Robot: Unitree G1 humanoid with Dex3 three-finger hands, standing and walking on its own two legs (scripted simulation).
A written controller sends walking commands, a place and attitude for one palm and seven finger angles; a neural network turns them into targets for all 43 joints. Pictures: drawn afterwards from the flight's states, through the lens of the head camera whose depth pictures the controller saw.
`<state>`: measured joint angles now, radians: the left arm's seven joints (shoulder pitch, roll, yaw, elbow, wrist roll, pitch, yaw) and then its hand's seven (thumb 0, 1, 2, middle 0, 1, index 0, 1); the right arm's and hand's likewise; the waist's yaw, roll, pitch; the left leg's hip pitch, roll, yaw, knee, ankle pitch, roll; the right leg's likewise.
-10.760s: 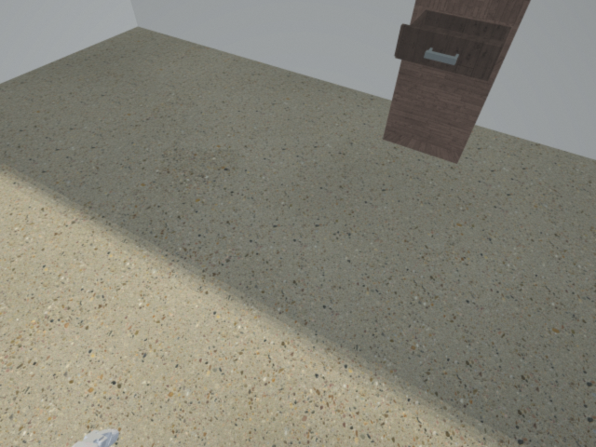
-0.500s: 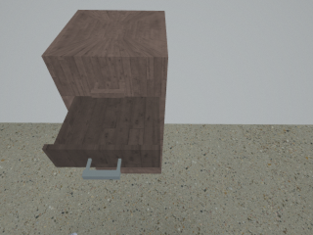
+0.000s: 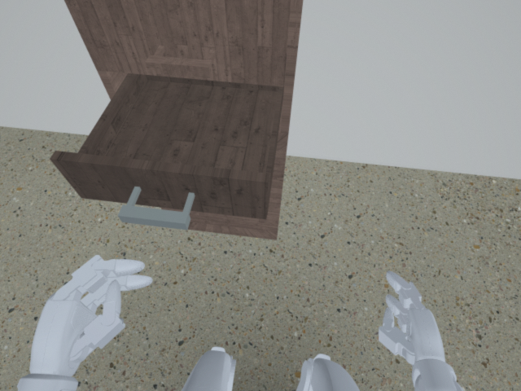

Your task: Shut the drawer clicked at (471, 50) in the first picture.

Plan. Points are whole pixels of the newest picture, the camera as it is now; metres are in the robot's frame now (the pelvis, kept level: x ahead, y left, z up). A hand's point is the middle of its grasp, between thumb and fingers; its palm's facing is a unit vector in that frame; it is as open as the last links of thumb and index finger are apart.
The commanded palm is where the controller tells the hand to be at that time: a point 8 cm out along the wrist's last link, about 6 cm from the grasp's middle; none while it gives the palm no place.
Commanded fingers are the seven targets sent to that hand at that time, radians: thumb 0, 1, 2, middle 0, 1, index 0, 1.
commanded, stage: raise the hand and make a fist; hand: left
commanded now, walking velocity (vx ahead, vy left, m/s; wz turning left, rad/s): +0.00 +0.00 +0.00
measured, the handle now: (159, 206) +0.41 +0.24 -0.02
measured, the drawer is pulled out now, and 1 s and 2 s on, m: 0.26 0.26 0.26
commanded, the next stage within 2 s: bring the fist close to the handle in 1.28 s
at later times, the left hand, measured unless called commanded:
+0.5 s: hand (122, 307) +0.21 +0.20 +0.06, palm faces -0.03 -1.00 -0.03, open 3.1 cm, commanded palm +0.18 +0.25 +0.07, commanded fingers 0.00 0.90 0.90 -1.34 -1.53 -1.34 -1.53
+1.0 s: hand (131, 294) +0.22 +0.19 +0.08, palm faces -0.03 -1.00 -0.04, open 3.3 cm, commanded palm +0.19 +0.25 +0.08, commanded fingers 0.00 0.90 0.90 -1.40 -1.60 -1.40 -1.60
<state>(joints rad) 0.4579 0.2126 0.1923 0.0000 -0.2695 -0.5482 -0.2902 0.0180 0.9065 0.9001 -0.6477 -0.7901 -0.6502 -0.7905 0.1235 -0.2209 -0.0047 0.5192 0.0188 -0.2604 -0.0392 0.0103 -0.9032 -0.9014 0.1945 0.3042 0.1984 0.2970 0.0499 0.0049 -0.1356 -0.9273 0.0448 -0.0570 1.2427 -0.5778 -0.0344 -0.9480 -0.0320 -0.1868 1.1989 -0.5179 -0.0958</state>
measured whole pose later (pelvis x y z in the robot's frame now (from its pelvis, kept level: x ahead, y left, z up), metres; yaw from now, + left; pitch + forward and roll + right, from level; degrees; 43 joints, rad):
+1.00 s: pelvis +0.02 +0.05 +0.02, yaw -2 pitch +15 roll -2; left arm 0.59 0.16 0.00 -0.26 -0.14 -0.36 -0.11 0.01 0.91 0.90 -1.39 -1.60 -1.40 -1.60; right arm 0.25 -0.21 0.02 0.43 0.01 -0.14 -0.02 0.01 -0.90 -0.90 0.20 0.31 0.20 0.30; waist 0.00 0.02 -0.15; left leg -0.84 0.02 0.01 1.15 -0.58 0.03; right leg -0.86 -0.05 -0.12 1.09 -0.49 -0.01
